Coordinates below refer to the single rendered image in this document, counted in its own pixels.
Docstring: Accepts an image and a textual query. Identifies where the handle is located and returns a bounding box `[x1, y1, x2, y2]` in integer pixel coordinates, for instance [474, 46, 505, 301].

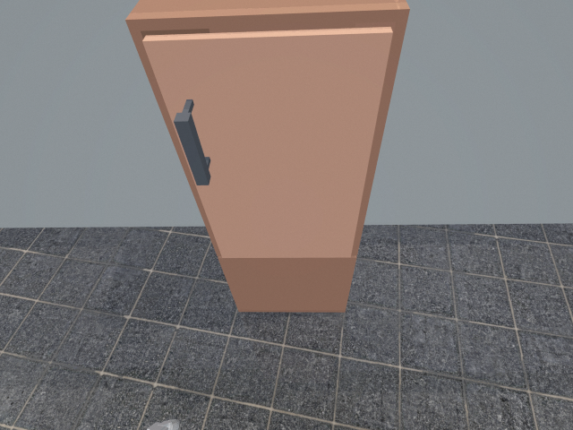
[174, 99, 210, 185]

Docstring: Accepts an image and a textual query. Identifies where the cupboard door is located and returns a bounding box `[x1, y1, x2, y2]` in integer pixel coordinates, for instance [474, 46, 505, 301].
[142, 27, 393, 258]

